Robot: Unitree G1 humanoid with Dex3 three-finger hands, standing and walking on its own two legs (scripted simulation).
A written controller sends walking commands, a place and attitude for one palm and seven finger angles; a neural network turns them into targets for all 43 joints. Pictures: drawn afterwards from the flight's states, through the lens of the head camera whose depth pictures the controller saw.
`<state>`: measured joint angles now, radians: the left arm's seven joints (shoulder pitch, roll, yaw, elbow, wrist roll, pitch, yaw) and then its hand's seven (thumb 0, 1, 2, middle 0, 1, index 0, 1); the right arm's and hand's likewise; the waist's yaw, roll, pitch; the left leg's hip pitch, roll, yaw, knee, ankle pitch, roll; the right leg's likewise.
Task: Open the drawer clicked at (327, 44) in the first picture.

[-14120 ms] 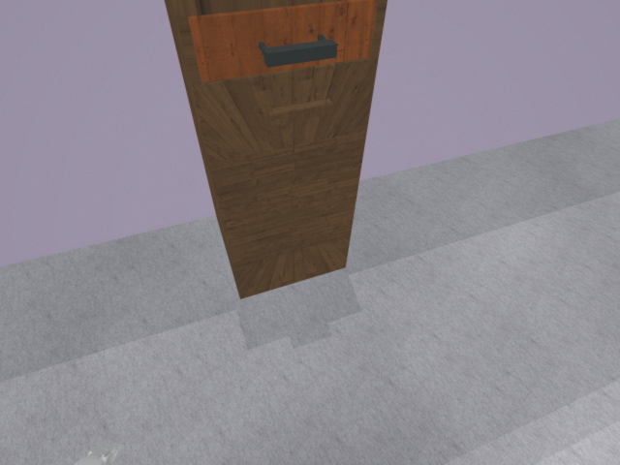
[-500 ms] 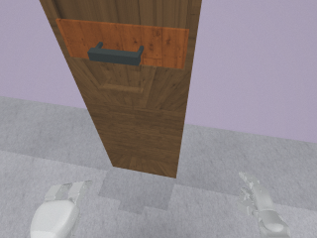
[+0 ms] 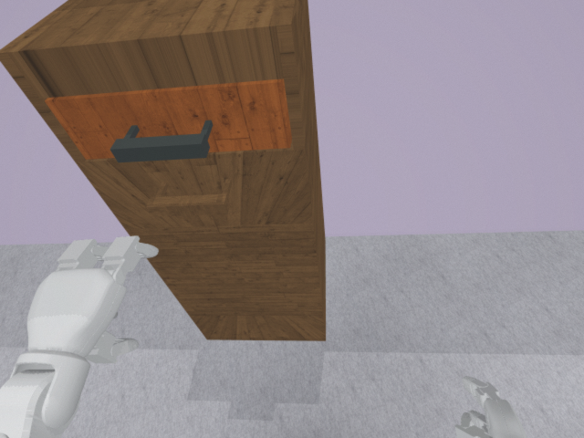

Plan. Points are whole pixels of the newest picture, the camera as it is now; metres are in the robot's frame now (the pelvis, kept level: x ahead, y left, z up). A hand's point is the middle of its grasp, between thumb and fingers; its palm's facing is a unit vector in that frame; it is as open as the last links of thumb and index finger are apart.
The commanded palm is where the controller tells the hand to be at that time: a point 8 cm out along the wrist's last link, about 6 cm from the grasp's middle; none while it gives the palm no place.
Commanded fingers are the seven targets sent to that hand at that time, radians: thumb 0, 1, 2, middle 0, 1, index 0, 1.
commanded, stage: raise the hand with hooked fingers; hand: left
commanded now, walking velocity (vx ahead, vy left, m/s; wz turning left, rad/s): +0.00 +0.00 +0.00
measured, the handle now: (165, 138) +0.51 +0.26 +0.16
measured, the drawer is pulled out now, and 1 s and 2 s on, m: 0.00 0.00 0.00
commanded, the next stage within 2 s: move the hooked fingers above the handle in 1.00 s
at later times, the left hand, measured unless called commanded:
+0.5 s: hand (13, 205) +0.29 +0.32 +0.23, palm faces +0.23 -0.03 -0.97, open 13.8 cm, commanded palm +0.24 +0.30 +0.29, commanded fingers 0.00 -0.50 0.30 -0.30 -1.20 -0.30 -1.20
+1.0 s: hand (12, 201) +0.28 +0.31 +0.24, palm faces +0.24 -0.04 -0.97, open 13.9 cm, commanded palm +0.23 +0.29 +0.29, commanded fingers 0.00 -0.50 0.30 -0.30 -1.20 -0.30 -1.20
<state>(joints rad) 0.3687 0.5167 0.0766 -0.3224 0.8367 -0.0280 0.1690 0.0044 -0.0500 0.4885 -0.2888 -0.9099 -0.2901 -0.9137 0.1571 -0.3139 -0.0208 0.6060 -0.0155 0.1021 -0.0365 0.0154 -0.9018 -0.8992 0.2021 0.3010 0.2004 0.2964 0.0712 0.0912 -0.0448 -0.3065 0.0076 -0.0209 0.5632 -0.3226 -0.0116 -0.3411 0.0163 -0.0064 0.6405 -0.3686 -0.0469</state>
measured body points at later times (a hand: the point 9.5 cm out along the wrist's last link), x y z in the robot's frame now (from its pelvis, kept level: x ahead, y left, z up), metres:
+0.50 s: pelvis -0.03 +0.06 +0.01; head -0.04 +0.03 +0.46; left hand +0.27 +0.32 +0.28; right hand +0.21 -0.11 -0.07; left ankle -0.02 +0.16 -0.73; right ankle -0.03 -0.08 -0.73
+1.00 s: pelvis -0.05 +0.05 +0.01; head -0.04 +0.01 +0.46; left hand +0.27 +0.31 +0.30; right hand +0.15 -0.16 -0.10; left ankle -0.02 +0.16 -0.73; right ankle -0.03 -0.08 -0.73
